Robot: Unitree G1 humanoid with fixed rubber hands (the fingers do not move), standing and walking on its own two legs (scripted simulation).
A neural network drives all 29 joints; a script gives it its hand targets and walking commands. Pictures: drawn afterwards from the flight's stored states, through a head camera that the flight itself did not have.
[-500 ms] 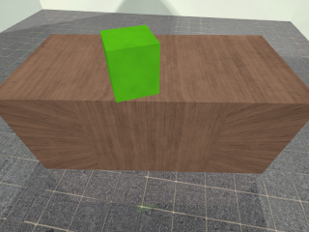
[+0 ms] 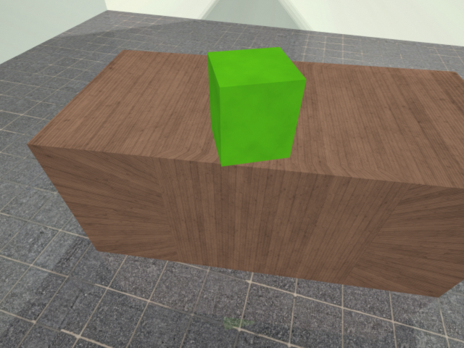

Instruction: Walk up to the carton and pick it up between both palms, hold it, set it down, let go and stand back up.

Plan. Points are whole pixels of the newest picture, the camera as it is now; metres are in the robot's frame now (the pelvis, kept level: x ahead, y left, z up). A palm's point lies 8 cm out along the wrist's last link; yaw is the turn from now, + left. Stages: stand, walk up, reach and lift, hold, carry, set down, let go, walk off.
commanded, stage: walk up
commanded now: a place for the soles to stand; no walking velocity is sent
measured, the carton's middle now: (250, 107) +0.76 +0.00 +0.03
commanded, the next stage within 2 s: none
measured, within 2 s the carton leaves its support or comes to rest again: neither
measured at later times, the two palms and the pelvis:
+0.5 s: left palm (92, 248) +0.33 +0.32 -0.05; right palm (423, 346) +0.20 -0.32 -0.10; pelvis +0.18 +0.01 +0.00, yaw -2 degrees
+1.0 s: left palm (100, 218) +0.43 +0.36 -0.09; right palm (384, 249) +0.37 -0.30 -0.06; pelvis +0.33 +0.04 +0.01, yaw -3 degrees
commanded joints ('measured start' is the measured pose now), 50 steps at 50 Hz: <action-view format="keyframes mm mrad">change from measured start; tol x16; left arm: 1 -125 80 -16 -147 -14 -15 13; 17 -149 80 21 -192 -13 -23 -34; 22 177 259 85 -167 -12 -45 10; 50 10 54 -8 -166 -24 17 24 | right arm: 1 256 -348 -87 -25 -6 -26 -42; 4 59 -220 -43 -85 16 -37 -57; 22 224 -72 30 -206 23 -31 -66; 37 179 -107 -27 -154 0 -41 -38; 40 307 -315 -73 -167 -6 -62 -71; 50 89 -165 1 -184 18 -40 -88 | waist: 1 -192 263 -24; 3 -88 43 82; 14 -100 100 99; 20 0 10 -66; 22 58 -260 -225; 27 -37 -113 42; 35 -30 -184 38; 40 -144 221 -40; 42 -95 42 34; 50 -47 188 -9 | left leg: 1 373 373 -741 -433 -634 190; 6 129 218 -286 -350 -204 175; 14 136 183 -147 -347 -135 179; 20 121 111 -19 97 420 108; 23 -316 -29 -111 687 -337 23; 37 234 -46 68 -7 38 -4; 38 328 -36 18 -53 -45 19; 40 374 410 -668 -326 -319 220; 45 127 238 -205 -189 315 189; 50 45 191 -59 -77 562 161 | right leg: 1 -653 154 104 578 -166 -46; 17 -247 86 -50 -4 233 -28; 20 87 144 -77 -131 235 -73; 22 429 -317 611 -249 206 -275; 27 -49 -139 167 -269 412 -217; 35 -318 -87 120 -287 -157 -179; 38 -428 -13 49 -10 -139 -118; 40 -639 137 34 481 -156 -26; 50 -202 78 -10 192 171 2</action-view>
